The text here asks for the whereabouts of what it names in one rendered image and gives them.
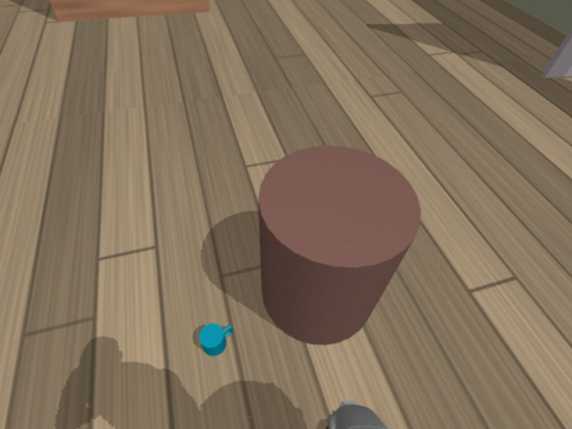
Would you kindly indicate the mug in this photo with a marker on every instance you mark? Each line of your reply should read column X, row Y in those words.
column 212, row 338

